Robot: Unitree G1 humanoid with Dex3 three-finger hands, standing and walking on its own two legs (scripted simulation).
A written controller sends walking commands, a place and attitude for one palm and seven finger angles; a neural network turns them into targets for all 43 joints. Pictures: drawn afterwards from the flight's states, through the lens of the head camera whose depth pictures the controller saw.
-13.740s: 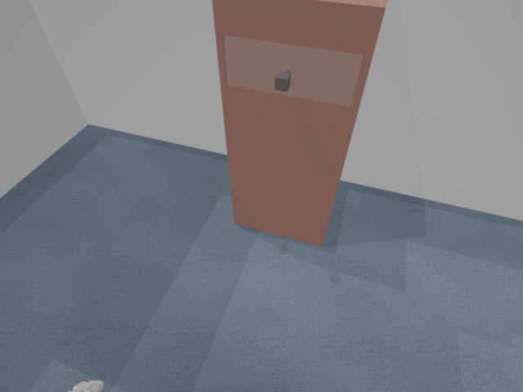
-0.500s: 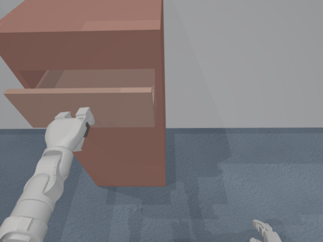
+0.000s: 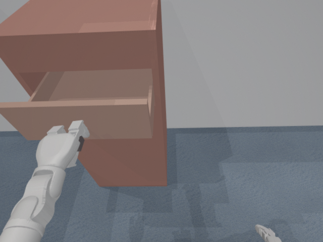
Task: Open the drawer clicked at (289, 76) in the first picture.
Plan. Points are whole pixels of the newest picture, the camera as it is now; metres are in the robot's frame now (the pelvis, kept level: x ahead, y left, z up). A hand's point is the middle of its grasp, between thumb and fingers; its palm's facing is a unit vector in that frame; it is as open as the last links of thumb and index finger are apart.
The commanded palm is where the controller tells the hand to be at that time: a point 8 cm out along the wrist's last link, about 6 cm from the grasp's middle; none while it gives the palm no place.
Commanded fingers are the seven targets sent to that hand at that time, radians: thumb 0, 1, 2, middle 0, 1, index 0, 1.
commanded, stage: pull the drawer open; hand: left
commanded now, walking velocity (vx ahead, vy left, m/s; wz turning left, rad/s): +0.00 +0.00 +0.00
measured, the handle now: (75, 136) +0.36 +0.25 +0.06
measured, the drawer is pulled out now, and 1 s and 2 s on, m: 0.14 0.26 0.30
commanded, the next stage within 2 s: open the thumb to release the handle in 1.46 s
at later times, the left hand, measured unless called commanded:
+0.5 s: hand (60, 188) +0.23 +0.25 +0.04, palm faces +0.02 -0.08 -1.00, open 7.0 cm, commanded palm +0.21 +0.26 +0.10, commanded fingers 0.00 0.90 0.90 -0.40 -1.35 -0.40 -1.35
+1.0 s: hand (53, 209) +0.19 +0.25 +0.04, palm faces +0.01 -0.09 -1.00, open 7.0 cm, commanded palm +0.15 +0.25 +0.10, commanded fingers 0.00 0.90 0.90 -0.40 -1.35 -0.40 -1.35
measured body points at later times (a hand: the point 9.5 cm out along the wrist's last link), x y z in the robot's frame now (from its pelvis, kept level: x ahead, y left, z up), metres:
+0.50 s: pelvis +0.00 +0.00 +0.00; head +0.02 -0.03 +0.45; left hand +0.23 +0.25 +0.10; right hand +0.21 -0.22 -0.10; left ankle +0.04 +0.14 -0.72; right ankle -0.06 -0.12 -0.72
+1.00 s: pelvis -0.01 +0.00 +0.00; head +0.01 -0.03 +0.45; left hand +0.18 +0.25 +0.10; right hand +0.19 -0.23 -0.11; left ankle +0.04 +0.14 -0.72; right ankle -0.06 -0.12 -0.72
